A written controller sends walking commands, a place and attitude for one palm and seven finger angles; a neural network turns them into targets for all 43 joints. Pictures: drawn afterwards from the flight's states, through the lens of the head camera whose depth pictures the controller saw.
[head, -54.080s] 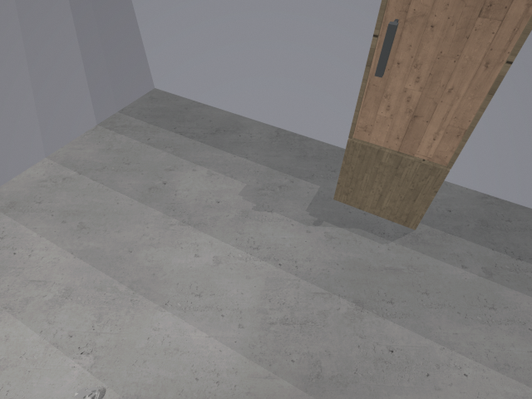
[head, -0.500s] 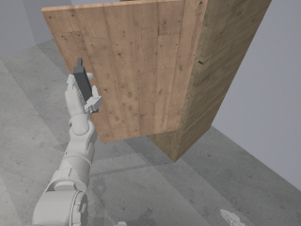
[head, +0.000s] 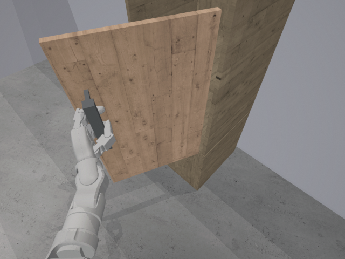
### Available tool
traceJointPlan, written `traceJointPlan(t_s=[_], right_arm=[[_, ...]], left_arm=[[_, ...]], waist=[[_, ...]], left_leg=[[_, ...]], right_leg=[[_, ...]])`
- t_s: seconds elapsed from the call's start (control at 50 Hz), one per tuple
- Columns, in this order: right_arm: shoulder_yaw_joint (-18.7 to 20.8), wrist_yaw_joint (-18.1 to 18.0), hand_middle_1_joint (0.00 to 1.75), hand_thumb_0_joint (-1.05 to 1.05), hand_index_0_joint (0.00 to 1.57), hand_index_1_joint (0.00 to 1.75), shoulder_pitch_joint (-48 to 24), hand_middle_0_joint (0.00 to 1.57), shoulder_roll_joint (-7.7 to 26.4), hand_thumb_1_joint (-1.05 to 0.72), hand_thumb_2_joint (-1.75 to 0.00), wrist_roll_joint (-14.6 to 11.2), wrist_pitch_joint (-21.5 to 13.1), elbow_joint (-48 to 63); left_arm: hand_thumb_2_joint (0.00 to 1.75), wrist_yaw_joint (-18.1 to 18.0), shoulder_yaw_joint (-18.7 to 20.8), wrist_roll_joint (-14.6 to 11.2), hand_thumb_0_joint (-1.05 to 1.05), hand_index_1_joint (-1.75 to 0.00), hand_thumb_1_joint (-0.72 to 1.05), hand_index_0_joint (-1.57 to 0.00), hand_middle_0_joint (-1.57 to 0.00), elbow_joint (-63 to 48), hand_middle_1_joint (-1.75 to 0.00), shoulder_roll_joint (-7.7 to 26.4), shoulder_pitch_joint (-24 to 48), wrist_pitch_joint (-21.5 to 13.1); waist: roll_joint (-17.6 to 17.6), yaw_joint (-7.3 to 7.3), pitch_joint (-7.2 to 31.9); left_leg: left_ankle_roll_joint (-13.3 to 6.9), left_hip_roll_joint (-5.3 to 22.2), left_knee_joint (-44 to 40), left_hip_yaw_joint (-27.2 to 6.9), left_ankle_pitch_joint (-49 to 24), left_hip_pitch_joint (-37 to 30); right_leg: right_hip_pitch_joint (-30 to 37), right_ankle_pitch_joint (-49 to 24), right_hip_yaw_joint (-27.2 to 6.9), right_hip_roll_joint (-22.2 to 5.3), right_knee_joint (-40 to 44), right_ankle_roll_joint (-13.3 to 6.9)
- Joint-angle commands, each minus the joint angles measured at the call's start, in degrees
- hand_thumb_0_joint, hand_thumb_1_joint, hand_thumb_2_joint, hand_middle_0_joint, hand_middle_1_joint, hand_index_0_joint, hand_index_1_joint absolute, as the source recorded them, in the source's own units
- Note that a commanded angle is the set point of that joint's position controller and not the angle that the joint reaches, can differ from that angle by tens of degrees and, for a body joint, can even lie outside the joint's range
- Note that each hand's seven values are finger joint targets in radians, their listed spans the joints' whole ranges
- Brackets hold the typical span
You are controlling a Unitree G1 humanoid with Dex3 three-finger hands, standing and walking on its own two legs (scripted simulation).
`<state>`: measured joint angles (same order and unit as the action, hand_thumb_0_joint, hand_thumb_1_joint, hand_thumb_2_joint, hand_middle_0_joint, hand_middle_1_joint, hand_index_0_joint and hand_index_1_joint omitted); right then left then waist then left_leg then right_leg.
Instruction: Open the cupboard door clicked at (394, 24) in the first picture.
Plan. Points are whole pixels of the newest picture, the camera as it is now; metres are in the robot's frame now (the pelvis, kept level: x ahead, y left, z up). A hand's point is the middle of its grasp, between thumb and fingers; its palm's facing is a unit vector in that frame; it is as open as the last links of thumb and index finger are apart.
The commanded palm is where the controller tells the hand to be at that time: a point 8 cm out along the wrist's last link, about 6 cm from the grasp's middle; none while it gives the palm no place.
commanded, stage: pull the door open along its arc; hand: left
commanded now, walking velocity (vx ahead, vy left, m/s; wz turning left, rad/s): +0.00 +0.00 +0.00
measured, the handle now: (97, 121) +0.44 +0.19 +0.08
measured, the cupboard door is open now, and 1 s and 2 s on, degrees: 65 89 90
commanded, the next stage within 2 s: open thumb and fingers to let go in 0.32 s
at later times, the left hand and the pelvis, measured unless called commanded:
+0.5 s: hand (143, 171) +0.29 +0.06 +0.08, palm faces +0.31 -0.95 -0.02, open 6.2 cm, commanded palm +0.25 +0.11 +0.07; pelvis +0.02 -0.01 -0.01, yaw +4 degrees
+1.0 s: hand (144, 173) +0.29 +0.06 +0.08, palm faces +0.31 -0.95 +0.00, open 13.4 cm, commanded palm +0.25 +0.11 +0.07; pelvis +0.00 -0.03 +0.00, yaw +4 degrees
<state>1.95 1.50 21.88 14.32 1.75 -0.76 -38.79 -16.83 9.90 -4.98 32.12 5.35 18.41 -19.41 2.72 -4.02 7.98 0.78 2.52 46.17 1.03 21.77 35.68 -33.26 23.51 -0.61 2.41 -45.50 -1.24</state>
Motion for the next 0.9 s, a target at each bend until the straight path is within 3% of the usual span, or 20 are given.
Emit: traceJointPlan(t_s=[0.0,0.02,0.06,0.1,0.14,0.2,0.24,0.26,0.3,0.36,0.4,0.46,0.52,0.54,0.7,0.76,0.8,0.88], right_arm=[[1.4,0.2,0.30,0.00,0.20,0.30,-5.9,0.20,5.1,-0.90,-0.90,-0.1,-2.8,10.4],[1.4,0.4,0.30,0.00,0.20,0.30,-7.0,0.20,4.6,-0.90,-0.90,-0.2,-2.8,11.1],[1.1,0.5,0.30,0.00,0.20,0.30,-8.8,0.20,4.2,-0.90,-0.90,-0.1,-2.9,12.5],[0.8,0.5,0.30,0.00,0.20,0.30,-10.2,0.20,3.7,-0.90,-0.90,0.1,-2.8,14.0],[0.3,0.8,0.30,0.00,0.20,0.30,-11.7,0.20,2.8,-0.90,-0.90,0.2,-2.5,15.8],[-0.3,0.6,0.30,0.00,0.20,0.30,-12.7,0.20,2.2,-0.90,-0.90,0.7,-1.1,17.1],[-0.7,0.4,0.30,0.00,0.20,0.30,-14.2,0.20,1.4,-0.90,-0.90,1.2,-0.2,18.1],[-1.0,0.4,0.30,0.00,0.20,0.30,-14.8,0.20,1.0,-0.90,-0.90,1.1,0.1,18.0],[-1.5,0.3,0.30,0.00,0.20,0.30,-16.0,0.20,0.8,-0.90,-0.90,0.8,0.5,17.1],[-1.8,-0.6,0.30,0.00,0.20,0.30,-17.1,0.20,0.7,-0.90,-0.90,1.0,1.3,15.5],[-1.7,-1.1,0.30,0.00,0.20,0.30,-16.8,0.20,0.5,-0.90,-0.90,1.3,1.6,15.5],[-1.6,-1.3,0.30,0.00,0.20,0.30,-16.2,0.20,0.3,-0.90,-0.90,1.3,1.8,16.1],[-1.6,-1.6,0.30,0.00,0.20,0.30,-15.8,0.20,0.4,-0.90,-0.90,1.4,1.7,15.9],[-1.5,-1.7,0.30,0.00,0.20,0.30,-16.0,0.20,0.5,-0.90,-0.90,1.4,1.5,16.0],[-1.2,-2.5,0.30,0.00,0.20,0.30,-15.3,0.20,1.1,-0.90,-0.90,1.6,-0.8,14.8],[-1.2,-2.7,0.30,0.00,0.20,0.30,-15.4,0.20,1.1,-0.90,-0.90,1.5,-1.8,14.3],[-1.0,-2.8,0.30,0.00,0.20,0.30,-15.5,0.20,1.4,-0.90,-0.90,1.4,-2.3,13.9],[-0.8,-2.6,0.30,0.00,0.20,0.30,-15.3,0.20,1.3,-0.90,-0.90,1.4,-3.1,13.3]], left_arm=[[0.90,-0.4,-6.5,0.8,0.00,-1.35,0.90,-0.40,-0.40,-22.8,-1.35,-1.2,-2.1,-2.2],[0.90,-0.9,-8.2,0.9,0.00,-1.35,0.90,-0.40,-0.40,-26.5,-1.35,-2.8,-5.5,-1.6],[0.90,-2.0,-11.2,1.4,0.00,-1.35,0.90,-0.40,-0.40,-32.4,-1.35,-5.2,-12.0,0.1],[0.90,-3.6,-14.0,3.1,0.00,-1.35,0.90,-0.40,-0.40,-38.6,-1.35,-6.4,-18.9,1.9],[0.90,-5.2,-18.7,4.7,0.00,-1.35,0.90,-0.40,-0.40,-45.3,-1.35,-10.0,-26.4,4.0],[0.90,-8.6,-20.6,8.7,0.00,-1.35,0.90,-0.40,-0.40,-49.2,-1.35,-9.5,-33.6,7.6],[0.90,-11.0,-23.9,11.6,0.00,-1.35,0.90,-0.40,-0.40,-51.1,-1.35,-11.9,-31.4,9.7],[0.90,-11.8,-25.3,11.7,0.00,-1.35,0.90,-0.40,-0.40,-51.3,-1.35,-13.7,-29.8,10.5],[0.90,-12.9,-27.5,10.2,0.00,-1.35,0.90,-0.40,-0.40,-49.8,-1.35,-17.1,-26.3,12.0],[0.90,-13.8,-25.3,9.4,0.00,-1.35,0.90,-0.40,-0.40,-47.4,-1.35,-15.3,-17.8,12.3],[0.90,-13.5,-25.3,9.7,0.00,-1.35,0.90,-0.40,-0.40,-46.6,-1.35,-14.8,-16.6,12.4],[0.81,-11.9,-25.6,9.5,0.00,-1.33,0.69,-0.38,-0.38,-46.6,-1.33,-15.0,-18.0,12.0],[0.72,-10.2,-25.1,9.5,0.00,-1.30,0.48,-0.37,-0.37,-46.0,-1.30,-13.7,-16.9,11.2],[0.69,-9.7,-25.3,9.5,0.00,-1.30,0.41,-0.36,-0.36,-46.2,-1.30,-13.7,-16.5,10.8],[0.45,-7.7,-21.7,8.8,0.00,-1.24,-0.15,-0.32,-0.32,-43.4,-1.24,-10.0,-14.0,7.3],[0.36,-7.2,-22.0,7.6,0.00,-1.22,-0.36,-0.31,-0.31,-41.7,-1.22,-11.0,-12.2,6.4],[0.30,-7.3,-20.7,7.3,0.00,-1.20,-0.50,-0.30,-0.30,-40.6,-1.20,-9.9,-11.8,5.9],[0.30,-7.8,-21.0,7.2,0.00,-1.10,-0.50,-0.28,-0.28,-39.7,-1.10,-11.0,-11.1,4.9]], waist=[[-4.2,4.23,13.7],[-3.2,4.50,13.1],[-4.8,4.68,11.9],[-5.0,4.91,10.4],[-4.3,4.87,9.0],[-7.5,4.68,6.1],[-5.9,4.05,5.3],[-4.3,3.88,5.8],[-4.8,3.03,4.9],[-4.5,2.48,6.2],[-5.1,2.66,7.4],[-5.2,3.40,10.3],[-7.4,2.80,9.5],[-6.4,2.82,9.5],[-9.9,3.24,8.2],[-9.8,3.13,7.1],[-10.3,3.68,6.9],[-7.9,3.66,7.6]], left_leg=[[-1.6,-1.9,-5.4,1.2,-18.0,-11.2],[-1.4,-1.7,-5.6,1.3,-18.9,-12.2],[-1.3,-1.5,-5.8,1.0,-19.1,-13.0],[-1.2,-1.3,-5.9,0.7,-19.8,-13.5],[-1.0,-1.2,-5.8,0.4,-20.5,-13.8],[-1.1,-1.4,-4.9,-0.2,-19.0,-12.7],[-1.2,-1.7,-3.8,-0.4,-18.4,-12.6],[-1.2,-2.0,-3.2,-0.5,-18.5,-13.1],[-1.1,-2.1,-2.4,-1.1,-17.8,-13.5],[-0.9,-2.7,-1.4,-1.7,-16.7,-13.1],[-1.0,-2.8,-1.2,-1.7,-17.2,-13.4],[-0.9,-3.1,-1.0,-1.3,-18.6,-13.8],[-1.1,-3.0,-0.8,-1.6,-17.6,-12.8],[-1.1,-3.1,-0.8,-1.4,-16.6,-12.7],[-1.5,-3.5,-1.1,-1.6,-10.9,-9.7],[-1.6,-3.7,-1.5,-1.5,-8.6,-9.4],[-1.6,-3.7,-1.8,-1.5,-7.7,-9.0],[-1.6,-3.8,-2.3,-1.1,-8.0,-10.1]], right_leg=[[11.3,-23.6,3.1,-0.3,6.2,0.2],[11.4,-24.1,3.3,-0.5,5.9,0.2],[11.5,-24.0,3.7,-0.6,5.9,0.2],[12.0,-24.0,3.9,-0.8,5.7,0.1],[11.6,-24.5,4.4,-1.1,5.0,0.0],[11.5,-24.6,4.1,-1.3,5.2,-0.1],[10.1,-24.8,4.0,-1.6,4.6,-0.1],[9.7,-24.7,4.1,-1.5,4.5,-0.2],[8.8,-24.2,4.3,-1.4,4.9,-0.2],[7.3,-23.8,4.1,-1.7,4.1,0.0],[7.9,-24.9,3.5,-1.9,4.3,0.2],[10.2,-29.2,3.0,-2.5,3.9,0.5],[10.4,-30.8,2.1,-3.2,4.3,1.1],[10.1,-30.1,1.7,-3.3,4.6,1.1],[10.0,-23.1,-1.0,-4.6,7.6,1.8],[8.9,-18.8,-1.5,-4.8,8.8,2.0],[9.1,-15.5,-2.3,-4.9,10.1,1.9],[8.5,-15.3,-1.7,-4.6,9.7,1.7]])
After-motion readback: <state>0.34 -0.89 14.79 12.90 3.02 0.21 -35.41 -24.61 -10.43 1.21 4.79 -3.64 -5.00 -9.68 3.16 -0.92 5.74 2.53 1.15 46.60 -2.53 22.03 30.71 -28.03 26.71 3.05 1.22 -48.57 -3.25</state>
